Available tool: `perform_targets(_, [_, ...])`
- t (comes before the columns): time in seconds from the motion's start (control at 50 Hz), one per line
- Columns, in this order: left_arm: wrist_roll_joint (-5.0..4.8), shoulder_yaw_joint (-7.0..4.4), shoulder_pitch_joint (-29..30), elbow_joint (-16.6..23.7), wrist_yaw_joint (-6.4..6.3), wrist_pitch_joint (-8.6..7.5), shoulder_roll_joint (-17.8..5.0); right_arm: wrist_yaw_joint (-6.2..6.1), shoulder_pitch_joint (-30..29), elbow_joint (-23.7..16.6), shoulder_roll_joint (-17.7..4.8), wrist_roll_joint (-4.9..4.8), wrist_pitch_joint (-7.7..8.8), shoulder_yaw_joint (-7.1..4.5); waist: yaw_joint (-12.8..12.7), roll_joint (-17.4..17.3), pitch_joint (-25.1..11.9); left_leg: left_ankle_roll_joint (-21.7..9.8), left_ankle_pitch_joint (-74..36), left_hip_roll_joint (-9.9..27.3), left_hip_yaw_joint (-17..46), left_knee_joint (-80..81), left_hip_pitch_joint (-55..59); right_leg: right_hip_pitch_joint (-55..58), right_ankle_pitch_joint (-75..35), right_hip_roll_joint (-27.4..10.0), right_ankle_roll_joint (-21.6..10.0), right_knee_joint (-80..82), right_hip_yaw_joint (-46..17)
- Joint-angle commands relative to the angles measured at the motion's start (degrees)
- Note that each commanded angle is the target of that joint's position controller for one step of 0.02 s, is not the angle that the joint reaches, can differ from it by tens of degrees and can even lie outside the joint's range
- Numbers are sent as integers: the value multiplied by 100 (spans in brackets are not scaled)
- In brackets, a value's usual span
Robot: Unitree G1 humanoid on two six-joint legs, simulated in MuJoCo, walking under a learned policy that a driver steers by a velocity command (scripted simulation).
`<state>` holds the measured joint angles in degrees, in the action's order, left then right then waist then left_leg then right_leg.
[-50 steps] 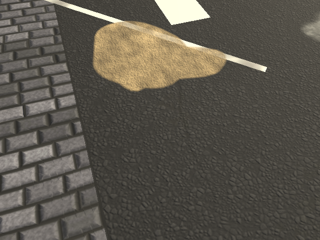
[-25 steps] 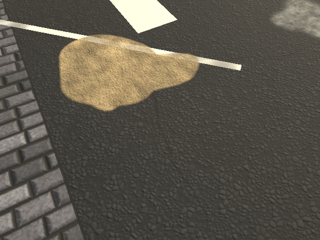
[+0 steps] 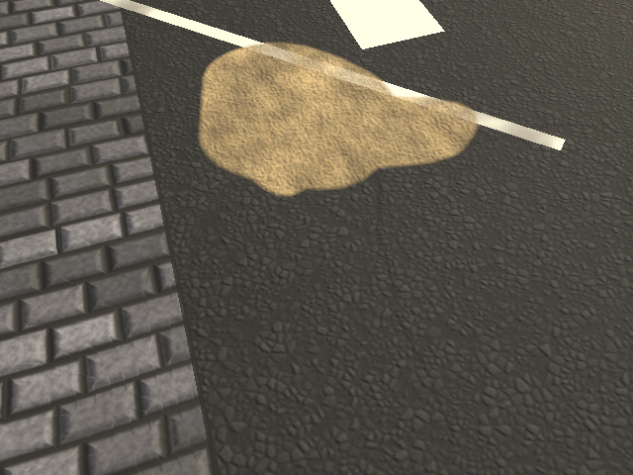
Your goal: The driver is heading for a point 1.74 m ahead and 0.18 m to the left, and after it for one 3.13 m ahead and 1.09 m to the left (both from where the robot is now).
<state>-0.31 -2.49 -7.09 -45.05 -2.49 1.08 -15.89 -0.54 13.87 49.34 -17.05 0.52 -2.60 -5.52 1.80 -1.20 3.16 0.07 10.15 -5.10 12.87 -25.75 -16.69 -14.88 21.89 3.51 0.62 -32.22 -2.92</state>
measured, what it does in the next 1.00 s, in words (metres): walks ahead: right foot, then left foot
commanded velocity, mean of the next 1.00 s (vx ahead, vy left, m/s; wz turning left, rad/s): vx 0.21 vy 0.00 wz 0.27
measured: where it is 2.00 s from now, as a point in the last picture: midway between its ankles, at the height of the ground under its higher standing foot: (260, 341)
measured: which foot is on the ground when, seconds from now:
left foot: down 0.00-0.02, up 0.04-0.46, down 0.48-1.00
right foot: up 0.00-0.00, down 0.02-0.48, up 0.50-0.96, down 0.98-1.00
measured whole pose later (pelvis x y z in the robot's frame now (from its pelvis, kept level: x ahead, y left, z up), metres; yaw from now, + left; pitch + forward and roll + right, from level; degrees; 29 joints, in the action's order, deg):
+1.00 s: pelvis +0.19 +0.03 -0.02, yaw +14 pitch +1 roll +1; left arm 2.4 -2.2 -3.7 -43.4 1.5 -2.5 -14.4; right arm -0.1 26.1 57.6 -14.7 0.8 3.4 -1.5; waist 2.9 -0.5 3.0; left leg -2.3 26.8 -0.8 0.6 -26.4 5.9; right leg -27.0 7.4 0.0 -5.1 -33.1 5.1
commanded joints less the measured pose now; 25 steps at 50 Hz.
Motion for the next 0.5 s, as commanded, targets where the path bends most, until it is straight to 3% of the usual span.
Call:
perform_targets(0.02, [114,-181,-888,127,-106,-107,-805,26,-307,-502,-583,-63,22,-133,-380,-76,-744,-294,-273,536,867,-409,-400,1376,-566,-732,-244,1905,-591])
perform_targets(0.04, [155,-261,-592,336,-120,-68,-1374,13,136,-588,-77,-56,51,-14,-106,1371,-760,1,1862,-365,-258,-1594,-1407,1772,-1014,-2390,-716,2138,-2239])
perform_targets(0.06, [211,-287,-474,362,-70,-19,-1419,-30,-1,-529,-624,96,29,-124,-221,1182,-569,22,2433,-130,-646,-2658,-1399,769,-1503,-2794,-1326,1975,-2343])
perform_targets(0.08, [211,-175,-307,429,-27,-36,-997,-9,-41,-479,-789,100,4,-181,-76,766,-300,-22,2143,60,-544,-3228,-1209,394,-1773,-2522,-1396,1954,-2010])
perform_targets(0.1, [176,-95,-3,471,-4,-51,-696,38,42,-364,-743,101,-33,-194,77,596,-43,-23,1757,119,-592,-3568,-1171,200,-1920,-2073,-1213,1884,-1356])
perform_targets(0.12, [184,-64,151,545,-7,-59,-613,101,169,-298,-701,86,-77,-188,157,756,-49,16,1473,111,-680,-3801,-1208,315,-2150,-1723,-1029,1806,-864])
perform_targets(0.14, [180,-65,93,558,-41,-79,-634,168,230,-275,-666,85,-107,-171,129,962,-103,83,1351,118,-784,-3971,-1310,514,-2671,-1596,-1010,1702,-581])
perform_targets(0.16, [177,-70,-74,525,-42,-90,-648,209,179,-287,-642,73,-118,-146,44,931,-161,153,1310,129,-872,-3966,-1372,712,-3093,-1548,-1034,1600,-399])
perform_targets(0.24, [161,-144,-722,352,-26,-105,-786,285,-359,-539,-533,43,-156,-52,-320,914,-268,323,1340,275,-1047,-3355,-1646,1536,-3578,-1820,-1260,1408,-285])
perform_targets(0.36, [193,-199,-729,249,119,-120,-929,277,-537,-707,-325,-26,-167,107,-371,1103,-376,98,1588,291,-1374,-1866,-484,1136,-3869,-1904,-1319,1151,-46])
perform_targets(0.42, [217,-247,-835,155,223,-85,-1052,264,-533,-730,-329,9,-110,167,-385,1149,-443,-153,1506,195,-1652,-848,225,779,-1574,-1887,-1247,1366,-211])
perform_targets(0.44, [186,-241,-768,131,246,-53,-1016,263,-347,-648,-267,50,-63,195,-208,1001,-344,-280,1126,151,-1734,-134,809,353,-752,-1798,-1131,1280,-153])
perform_targets(0.46, [168,-187,-726,112,259,-34,-829,231,28,-467,-233,91,10,214,4,717,-302,-401,879,105,-1664,503,1647,-280,-40,-1620,-940,983,-1])
perform_targets(0.48, [199,-62,-725,162,281,-39,-384,180,542,-291,-482,154,113,182,201,-323,-393,-560,1637,1002,-382,1161,2563,-1211,765,-1177,-647,-61,526])
perform_targets(0.5, [226,64,-417,505,317,-68,-5,147,909,-330,-1204,111,177,43,372,-1526,-296,-1146,2973,2590,1991,1893,2807,-2616,1510,-341,-325,-1460,1110])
